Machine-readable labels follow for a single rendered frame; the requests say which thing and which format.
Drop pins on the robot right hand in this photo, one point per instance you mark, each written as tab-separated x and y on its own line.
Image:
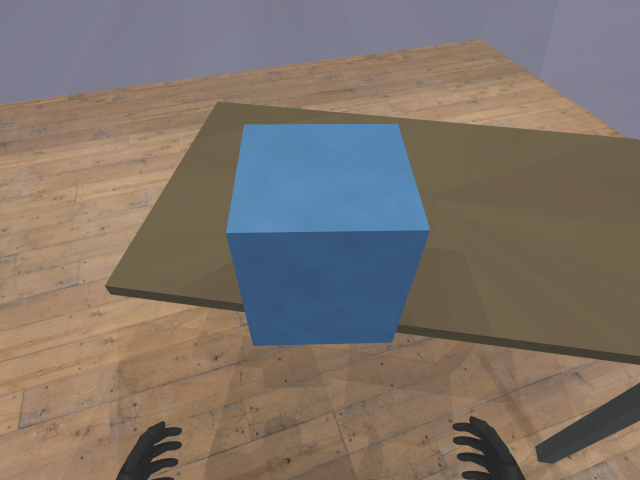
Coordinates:
497	459

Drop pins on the table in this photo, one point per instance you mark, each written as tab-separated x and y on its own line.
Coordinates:
534	241

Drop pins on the robot left hand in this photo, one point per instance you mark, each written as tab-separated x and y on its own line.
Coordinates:
138	465

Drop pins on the carton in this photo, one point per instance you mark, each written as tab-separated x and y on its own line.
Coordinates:
326	230

